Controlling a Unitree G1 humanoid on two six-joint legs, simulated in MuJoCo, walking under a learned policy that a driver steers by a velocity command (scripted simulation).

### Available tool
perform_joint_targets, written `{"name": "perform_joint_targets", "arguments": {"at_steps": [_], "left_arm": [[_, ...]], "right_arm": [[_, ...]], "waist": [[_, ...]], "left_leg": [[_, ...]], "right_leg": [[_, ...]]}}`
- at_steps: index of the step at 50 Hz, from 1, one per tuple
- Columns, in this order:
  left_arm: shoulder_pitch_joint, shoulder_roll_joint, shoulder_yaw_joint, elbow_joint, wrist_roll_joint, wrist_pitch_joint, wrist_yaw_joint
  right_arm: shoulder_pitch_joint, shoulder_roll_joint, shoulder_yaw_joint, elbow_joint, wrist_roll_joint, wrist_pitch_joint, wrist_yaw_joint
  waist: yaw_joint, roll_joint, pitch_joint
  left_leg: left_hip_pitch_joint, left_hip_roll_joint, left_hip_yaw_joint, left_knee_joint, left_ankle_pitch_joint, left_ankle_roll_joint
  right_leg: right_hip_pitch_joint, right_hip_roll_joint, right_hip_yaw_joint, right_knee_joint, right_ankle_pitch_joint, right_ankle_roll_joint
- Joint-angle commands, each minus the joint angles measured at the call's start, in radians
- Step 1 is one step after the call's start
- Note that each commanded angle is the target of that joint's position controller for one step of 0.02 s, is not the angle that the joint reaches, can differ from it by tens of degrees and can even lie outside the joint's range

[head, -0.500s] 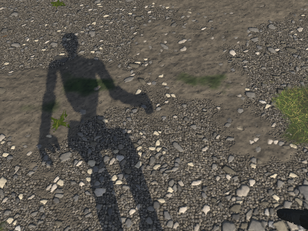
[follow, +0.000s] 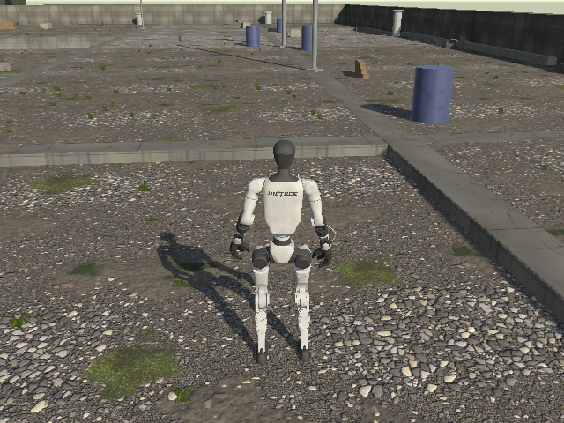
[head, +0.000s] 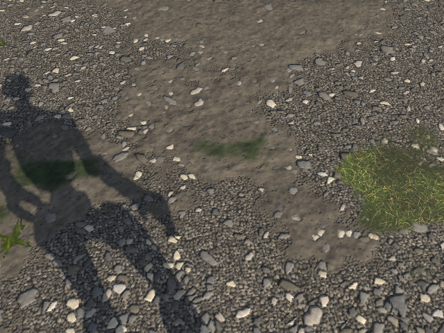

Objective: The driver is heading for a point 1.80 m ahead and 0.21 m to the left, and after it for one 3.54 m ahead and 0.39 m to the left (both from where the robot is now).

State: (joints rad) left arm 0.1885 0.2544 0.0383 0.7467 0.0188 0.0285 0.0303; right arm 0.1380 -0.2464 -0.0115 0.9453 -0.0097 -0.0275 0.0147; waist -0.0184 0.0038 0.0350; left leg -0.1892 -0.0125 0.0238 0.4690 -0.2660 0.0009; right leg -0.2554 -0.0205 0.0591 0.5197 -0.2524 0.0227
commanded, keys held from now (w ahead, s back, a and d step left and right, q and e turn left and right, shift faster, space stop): no key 1.00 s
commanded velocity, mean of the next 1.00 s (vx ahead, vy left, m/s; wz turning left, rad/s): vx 0.01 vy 0.00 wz -0.01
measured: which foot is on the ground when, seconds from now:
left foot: down 0.00-1.00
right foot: down 0.00-1.00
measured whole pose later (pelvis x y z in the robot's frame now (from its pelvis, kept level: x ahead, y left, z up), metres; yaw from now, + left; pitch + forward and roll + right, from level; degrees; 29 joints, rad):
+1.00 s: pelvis +0.01 +0.01 +0.00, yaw +1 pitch -2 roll +0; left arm 0.20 0.23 0.03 1.08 0.00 0.01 0.05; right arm 0.21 -0.23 0.00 1.11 0.00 0.00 -0.03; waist -0.01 0.00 0.04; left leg -0.16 0.00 0.01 0.47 -0.29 0.01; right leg -0.19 -0.02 0.04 0.47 -0.24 0.03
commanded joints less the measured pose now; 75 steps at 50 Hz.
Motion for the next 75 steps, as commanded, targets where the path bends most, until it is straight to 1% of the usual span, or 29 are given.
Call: {"name": "perform_joint_targets", "arguments": {"at_steps": [1,4,9,17,23,30,41,51,62,75], "left_arm": [[0.019,0.121,0.030,-0.038,-0.004,-0.029,-0.002],[0.015,0.122,0.031,-0.025,-0.009,-0.033,0.000],[-0.006,0.123,0.032,0.000,-0.012,-0.031,-0.002],[-0.018,0.120,0.031,0.067,-0.013,-0.032,0.000],[-0.017,0.118,0.029,0.122,-0.013,-0.029,0.006],[-0.013,0.114,0.023,0.183,-0.015,-0.026,0.012],[0.007,0.098,0.013,0.266,-0.016,-0.025,0.017],[0.037,0.077,0.004,0.321,-0.017,-0.026,0.019],[0.070,0.058,-0.004,0.356,-0.019,-0.026,0.021],[0.100,0.041,-0.008,0.375,-0.021,-0.025,0.025]], "right_arm": [[-0.004,-0.126,-0.023,-0.027,0.001,-0.001,-0.012],[-0.007,-0.131,-0.023,-0.006,0.008,0.001,-0.014],[-0.012,-0.140,-0.025,0.031,0.012,0.017,-0.019],[-0.018,-0.148,-0.026,0.077,0.011,0.033,-0.032],[-0.014,-0.147,-0.023,0.102,0.009,0.034,-0.037],[0.005,-0.136,-0.017,0.122,0.007,0.031,-0.040],[0.057,-0.112,-0.008,0.136,0.005,0.025,-0.044],[0.113,-0.090,-0.001,0.137,0.006,0.020,-0.046],[0.168,-0.069,0.001,0.133,0.007,0.018,-0.047],[0.216,-0.048,-0.001,0.127,0.009,0.016,-0.049]], "waist": [[0.016,-0.074,-0.047],[0.017,-0.050,-0.077],[0.011,-0.018,-0.085],[0.004,-0.006,-0.069],[0.005,-0.009,-0.047],[0.007,-0.008,-0.023],[0.011,-0.001,-0.001],[0.014,0.001,0.009],[0.016,-0.001,0.015],[0.018,-0.001,0.021]], "left_leg": [[-0.065,0.044,-0.036,-0.055,0.135,0.013],[-0.026,0.050,-0.037,-0.035,0.228,0.011],[0.022,0.054,-0.038,-0.027,0.284,0.008],[0.047,0.056,-0.040,-0.038,0.269,0.009],[0.033,0.054,-0.040,-0.052,0.223,0.010],[0.010,0.050,-0.041,-0.071,0.166,0.012],[-0.017,0.045,-0.044,-0.094,0.103,0.016],[-0.028,0.042,-0.045,-0.103,0.088,0.021],[-0.031,0.039,-0.045,-0.103,0.103,0.026],[-0.031,0.037,-0.045,-0.102,0.124,0.030]], "right_leg": [[0.119,-0.046,0.051,-0.055,0.290,-0.044],[0.145,-0.045,0.045,-0.033,0.399,-0.048],[0.146,-0.040,0.037,-0.035,0.442,-0.052],[0.132,-0.027,0.017,-0.056,0.385,-0.043],[0.122,-0.017,0.003,-0.073,0.316,-0.034],[0.111,-0.009,-0.007,-0.090,0.243,-0.025],[0.091,-0.003,-0.017,-0.108,0.170,-0.014],[0.075,-0.002,-0.022,-0.114,0.145,-0.010],[0.064,-0.002,-0.025,-0.114,0.144,-0.008],[0.058,-0.003,-0.027,-0.113,0.149,-0.006]]}}
Velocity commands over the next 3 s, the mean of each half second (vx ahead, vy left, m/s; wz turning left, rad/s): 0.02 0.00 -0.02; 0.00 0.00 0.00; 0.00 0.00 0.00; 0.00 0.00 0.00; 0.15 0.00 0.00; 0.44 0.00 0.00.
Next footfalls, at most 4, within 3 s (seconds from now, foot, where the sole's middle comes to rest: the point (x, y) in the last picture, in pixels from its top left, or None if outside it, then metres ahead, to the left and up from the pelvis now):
2.96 left None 0.49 0.09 -0.77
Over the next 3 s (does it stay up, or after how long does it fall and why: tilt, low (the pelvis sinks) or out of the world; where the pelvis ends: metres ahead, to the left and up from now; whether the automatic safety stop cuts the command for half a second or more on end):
stays up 0.32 -0.01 -0.02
